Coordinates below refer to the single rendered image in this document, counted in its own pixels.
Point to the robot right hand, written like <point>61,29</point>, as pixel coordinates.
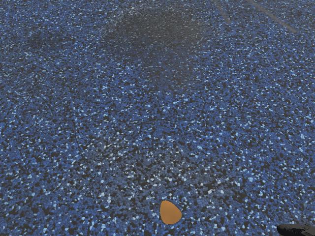
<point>296,230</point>

